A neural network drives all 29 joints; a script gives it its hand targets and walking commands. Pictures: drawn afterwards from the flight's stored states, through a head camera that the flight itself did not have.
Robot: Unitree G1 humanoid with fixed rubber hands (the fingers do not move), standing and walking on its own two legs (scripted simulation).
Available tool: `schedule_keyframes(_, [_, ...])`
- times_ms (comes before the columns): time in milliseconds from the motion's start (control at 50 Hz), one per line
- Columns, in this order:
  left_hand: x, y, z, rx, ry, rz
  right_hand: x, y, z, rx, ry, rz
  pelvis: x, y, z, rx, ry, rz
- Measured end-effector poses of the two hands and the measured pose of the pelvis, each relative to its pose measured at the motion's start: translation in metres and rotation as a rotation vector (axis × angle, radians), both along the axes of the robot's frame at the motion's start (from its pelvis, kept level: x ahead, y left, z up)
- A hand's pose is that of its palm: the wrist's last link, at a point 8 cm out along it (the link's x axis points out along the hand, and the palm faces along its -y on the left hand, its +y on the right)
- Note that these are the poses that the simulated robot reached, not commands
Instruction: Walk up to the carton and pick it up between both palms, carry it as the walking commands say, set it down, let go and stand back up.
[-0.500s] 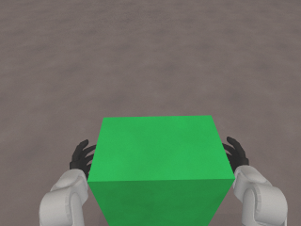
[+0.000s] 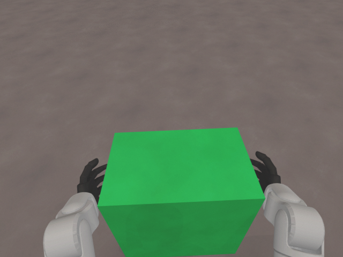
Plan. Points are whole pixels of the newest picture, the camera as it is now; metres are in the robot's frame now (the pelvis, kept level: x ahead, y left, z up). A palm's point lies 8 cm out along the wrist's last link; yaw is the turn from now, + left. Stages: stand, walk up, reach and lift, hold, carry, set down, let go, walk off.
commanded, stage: carry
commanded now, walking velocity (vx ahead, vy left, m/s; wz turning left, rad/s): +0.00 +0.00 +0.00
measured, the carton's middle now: (178, 197) +0.26 +0.00 +0.01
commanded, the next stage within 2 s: none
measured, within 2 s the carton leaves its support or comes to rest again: neither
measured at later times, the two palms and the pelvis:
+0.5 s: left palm (81, 190) +0.26 +0.20 +0.08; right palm (250, 181) +0.26 -0.16 +0.08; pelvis +0.01 +0.02 +0.00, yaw +0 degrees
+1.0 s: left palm (82, 182) +0.29 +0.22 +0.05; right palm (236, 174) +0.30 -0.14 +0.05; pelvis +0.03 +0.04 +0.00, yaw +0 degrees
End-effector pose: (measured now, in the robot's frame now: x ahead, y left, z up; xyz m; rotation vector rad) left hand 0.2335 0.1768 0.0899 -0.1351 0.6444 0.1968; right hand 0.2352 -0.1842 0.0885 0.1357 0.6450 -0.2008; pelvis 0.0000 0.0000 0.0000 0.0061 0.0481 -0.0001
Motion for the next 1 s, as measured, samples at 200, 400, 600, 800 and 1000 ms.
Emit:
schedule_keyframes(200, [0.012, 0.012, -0.004, 0.009, 0.001, -0.002, 0.013, 0.011, -0.005, -0.007, 0.001, 0.009, 0.008, 0.010, -0.002, -0.001, -0.004, 0.005])
schedule_keyframes(400, [0.017, 0.022, -0.008, 0.011, 0.002, -0.003, 0.020, 0.022, -0.007, -0.016, 0.001, 0.018, 0.013, 0.019, -0.002, -0.004, -0.006, 0.007])
schedule_keyframes(600, [0.028, 0.030, -0.020, 0.017, 0.022, -0.012, 0.031, 0.030, -0.017, -0.033, 0.020, 0.026, 0.015, 0.026, -0.002, -0.005, -0.003, 0.008])
schedule_keyframes(800, [0.043, 0.037, -0.030, 0.031, 0.021, -0.023, 0.045, 0.037, -0.026, -0.045, 0.019, 0.035, 0.019, 0.033, -0.003, -0.007, 0.004, 0.007])
schedule_keyframes(1000, [0.058, 0.042, -0.041, 0.050, 0.025, -0.034, 0.061, 0.042, -0.038, -0.057, 0.022, 0.049, 0.025, 0.038, -0.004, -0.009, 0.005, 0.009])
